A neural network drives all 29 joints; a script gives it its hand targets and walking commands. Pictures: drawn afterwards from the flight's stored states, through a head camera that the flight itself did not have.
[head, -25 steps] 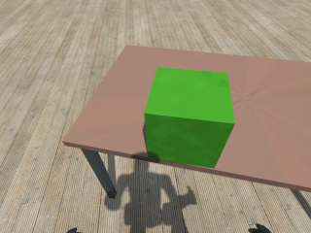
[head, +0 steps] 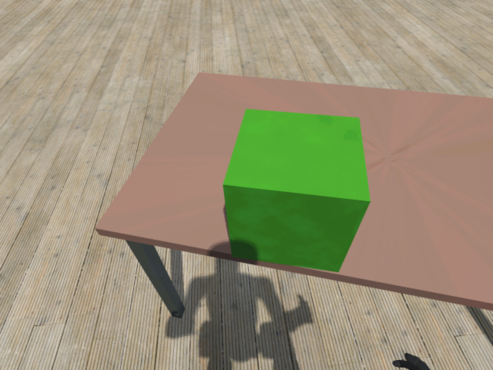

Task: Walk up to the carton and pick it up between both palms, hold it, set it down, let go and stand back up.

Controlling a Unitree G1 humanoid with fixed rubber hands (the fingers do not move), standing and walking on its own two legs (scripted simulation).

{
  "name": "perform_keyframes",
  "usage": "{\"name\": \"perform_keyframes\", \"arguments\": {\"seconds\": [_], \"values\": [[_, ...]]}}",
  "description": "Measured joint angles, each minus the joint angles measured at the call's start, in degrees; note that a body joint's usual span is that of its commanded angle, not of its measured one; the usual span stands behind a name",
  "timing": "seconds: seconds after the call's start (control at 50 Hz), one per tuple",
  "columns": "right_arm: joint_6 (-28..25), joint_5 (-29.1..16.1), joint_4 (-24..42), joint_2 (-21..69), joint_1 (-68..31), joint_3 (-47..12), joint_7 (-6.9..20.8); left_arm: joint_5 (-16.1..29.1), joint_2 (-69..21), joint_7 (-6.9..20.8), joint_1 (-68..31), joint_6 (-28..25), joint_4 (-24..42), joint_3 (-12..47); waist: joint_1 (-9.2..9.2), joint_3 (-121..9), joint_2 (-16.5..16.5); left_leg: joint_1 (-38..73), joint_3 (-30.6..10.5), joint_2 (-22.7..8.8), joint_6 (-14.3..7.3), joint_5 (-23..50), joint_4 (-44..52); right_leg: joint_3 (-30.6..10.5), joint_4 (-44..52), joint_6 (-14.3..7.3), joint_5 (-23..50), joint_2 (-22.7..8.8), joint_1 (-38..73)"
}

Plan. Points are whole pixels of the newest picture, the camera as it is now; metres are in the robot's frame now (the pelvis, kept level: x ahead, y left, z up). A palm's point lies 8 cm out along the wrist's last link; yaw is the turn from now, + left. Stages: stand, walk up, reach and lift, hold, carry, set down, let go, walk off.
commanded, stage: walk up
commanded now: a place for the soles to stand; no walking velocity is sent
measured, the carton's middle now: (292, 190) +0.45 -0.05 +0.02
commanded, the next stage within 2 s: reach and lift in 0.38 s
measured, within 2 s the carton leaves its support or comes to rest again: neither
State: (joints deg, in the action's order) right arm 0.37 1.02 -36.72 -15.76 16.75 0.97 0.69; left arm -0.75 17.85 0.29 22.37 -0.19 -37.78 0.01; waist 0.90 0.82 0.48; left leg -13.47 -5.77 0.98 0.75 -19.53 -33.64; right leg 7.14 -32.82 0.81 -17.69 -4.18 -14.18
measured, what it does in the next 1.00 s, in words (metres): stands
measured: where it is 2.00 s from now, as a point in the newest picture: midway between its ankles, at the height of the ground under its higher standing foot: outside the picture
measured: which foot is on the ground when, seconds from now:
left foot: down 0.00-1.00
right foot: down 0.00-1.00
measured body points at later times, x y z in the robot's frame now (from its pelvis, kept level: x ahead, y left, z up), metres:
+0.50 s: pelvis -0.02 +0.00 -0.01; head +0.01 +0.00 +0.44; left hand +0.12 +0.28 -0.10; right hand +0.13 -0.26 -0.11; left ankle -0.02 +0.13 -0.73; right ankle +0.00 -0.13 -0.73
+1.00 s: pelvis -0.01 +0.00 +0.01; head -0.02 +0.01 +0.46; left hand +0.18 +0.25 -0.05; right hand +0.17 -0.23 -0.05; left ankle -0.02 +0.13 -0.73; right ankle +0.00 -0.13 -0.73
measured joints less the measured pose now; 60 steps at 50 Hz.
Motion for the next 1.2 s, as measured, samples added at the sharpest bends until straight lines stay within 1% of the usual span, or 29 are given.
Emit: {"name": "perform_keyframes", "arguments": {"seconds": [0.4, 0.42, 0.44, 0.48, 0.52, 0.56, 0.6, 0.66, 0.7, 0.76, 0.86, 0.94, 1.06, 1.2], "values": [[0.18, -0.13, 0.96, 0.24, -0.08, 0.22, -0.13, -0.09, -0.22, 0.03, -1.66, 0.25, 0.72, -0.22, -0.1, 0.25, -0.18, 0.49, 0.64, -0.24, 0.05, -0.19, -0.18, -0.67, -0.49, -0.05, -0.08, 0.23, 0.05], [-2.29, 1.59, -2.15, 0.73, -1.54, 1.27, -0.03, 0.53, -0.18, -0.21, -2.29, 2.23, 1.07, -0.46, 0.4, 0.22, -0.15, 0.12, 1.08, -0.56, 0.2, -0.31, -0.52, -1.19, -0.8, -0.3, -0.09, 0.63, -0.59], [-5.22, 3.04, -6.69, 1.28, -4.27, 2.7, 0.28, 0.98, -0.13, -0.8, -3.64, 4.94, 1.61, -0.85, 0.84, 0.55, 0.01, -0.51, 1.69, -1.09, 0.43, -0.65, -1.37, -1.83, -1.34, -0.53, 0.02, 1.18, -1.42], [-9.74, 4.12, -13.76, 2.09, -9.59, 4.57, 0.93, 0.84, 0.07, -1.63, -7.39, 9.39, 3.36, -1.67, 0.92, 1.93, 0.23, -1.84, 2.37, -1.9, 0.86, -1.34, -3.36, -2.56, -2.64, -0.59, 0.25, 1.99, -2.83], [-13.15, 3.87, -16.84, 2.74, -12.76, 4.76, 1.24, 0.57, 0.02, -1.79, -11.03, 11.97, 5.94, -2.53, 0.72, 3.55, 0.35, -1.9, 2.55, -2.53, 1.08, -1.25, -3.89, -2.77, -2.58, -0.58, 0.75, 2.65, -2.78], [-15.47, 3.06, -17.41, 3.46, -14.06, 4.13, 1.25, 0.4, -0.35, -1.44, -13.33, 13.19, 8.67, -3.31, 0.36, 4.82, 0.23, -0.16, 2.85, -3.17, 1.5, -0.43, -2.24, -3.02, -0.66, -0.93, 1.93, 3.32, -1.11], [-16.44, 2.17, -16.34, 4.07, -13.84, 3.1, 1.01, 0.29, -0.87, -0.95, -14.17, 13.62, 10.6, -3.9, -0.18, 5.23, -0.33, 2.52, 3.38, -3.47, 1.55, 1.02, 0.91, -3.46, 2.21, -1.11, 3.36, 3.69, 1.23], [-15.99, 1.35, -12.91, 4.36, -11.77, 1.87, 0.39, 0.38, -1.65, -0.4, -14.04, 13.85, 11.27, -4.34, -0.57, 4.66, -1.47, 6.37, 4.24, -3.55, 1.49, 3.22, 5.77, -4.17, 5.96, -1.22, 5.12, 3.84, 4.31], [-14.92, 1.23, -10.08, 4.32, -10.11, 1.67, 0.01, 0.66, -2.09, -0.22, -13.79, 14.03, 10.75, -4.4, -0.16, 4.35, -2.06, 8.38, 4.82, -3.61, 1.45, 4.2, 8.07, -4.66, 7.63, -1.27, 5.9, 3.94, 5.83], [-12.77, 1.07, -5.78, 4.49, -8.3, 1.89, -0.32, 1.1, -2.45, -0.27, -13.41, 14.18, 10.06, -4.48, 0.97, 4.46, -2.61, 10.17, 5.55, -3.68, 1.38, 4.95, 9.92, -5.3, 9.02, -1.3, 6.64, 4.06, 7.16], [-10.34, 0.48, -1.05, 5.75, -7.85, 2.42, -0.34, 1.68, -2.42, -0.79, -12.28, 12.89, 11.18, -4.36, 2.32, 5.06, -2.43, 10.89, 6.1, -3.51, 1.13, 5.29, 10.64, -5.82, 10.08, -1.02, 7.34, 3.94, 7.87], [-10.33, 0.25, 0.13, 7.05, -8.28, 3.14, -0.36, 2.95, -2.21, -0.91, -11.04, 10.38, 12.71, -3.41, 2.63, 4.56, -1.34, 10.88, 6.24, -3.24, 0.79, 5.26, 10.86, -5.97, 11.09, -0.61, 7.77, 3.68, 8.23], [-11.37, -0.01, 0.69, 7.8, -8.19, 4.15, -0.53, 5.22, -2.37, -0.6, -9.61, 6.7, 13.97, -1.6, 2.46, 3.06, 0.22, 11.26, 6.42, -2.84, 0.35, 5.1, 11.59, -6.13, 12.79, 0.01, 8.13, 3.3, 9.05], [-12.89, -1.78, 2.13, 7.12, -7.13, 4.39, -0.68, 6.53, -3.28, -0.65, -9.53, 2.85, 14.55, -0.66, 2.37, 2.1, 0.35, 11.84, 6.75, -2.76, 0.16, 4.79, 12.46, -6.42, 14.04, 0.29, 8.12, 3.25, 9.7]]}}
